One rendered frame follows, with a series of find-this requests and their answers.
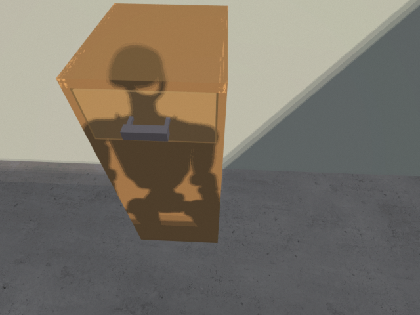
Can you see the cabinet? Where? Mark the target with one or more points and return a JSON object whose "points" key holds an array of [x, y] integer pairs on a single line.
{"points": [[170, 190]]}

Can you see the handle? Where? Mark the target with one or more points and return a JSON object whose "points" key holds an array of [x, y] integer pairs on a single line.
{"points": [[145, 132]]}

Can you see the drawer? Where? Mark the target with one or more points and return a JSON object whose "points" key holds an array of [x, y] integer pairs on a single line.
{"points": [[192, 114]]}

